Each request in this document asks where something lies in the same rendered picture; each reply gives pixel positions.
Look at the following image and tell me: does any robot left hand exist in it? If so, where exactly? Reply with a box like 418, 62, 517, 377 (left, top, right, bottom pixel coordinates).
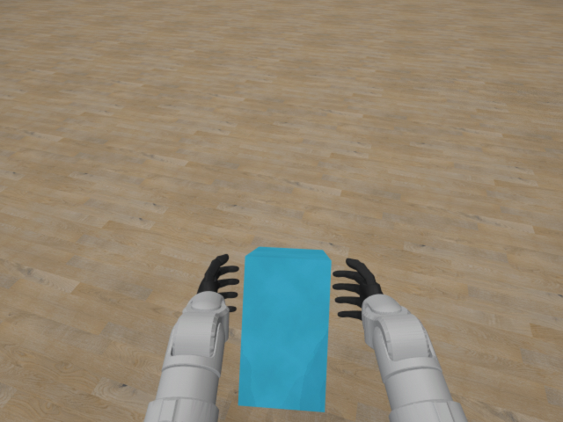
197, 254, 239, 312

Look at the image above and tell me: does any right robot forearm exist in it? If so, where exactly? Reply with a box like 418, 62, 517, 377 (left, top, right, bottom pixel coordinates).
362, 294, 468, 422

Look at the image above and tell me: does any robot right hand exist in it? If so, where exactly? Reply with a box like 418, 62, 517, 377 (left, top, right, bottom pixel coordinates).
333, 258, 383, 320

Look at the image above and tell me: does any carton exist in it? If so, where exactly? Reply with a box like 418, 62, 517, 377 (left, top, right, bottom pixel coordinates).
238, 247, 332, 412

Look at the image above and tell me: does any left robot forearm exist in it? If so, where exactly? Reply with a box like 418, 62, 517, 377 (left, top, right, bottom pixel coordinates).
143, 291, 230, 422

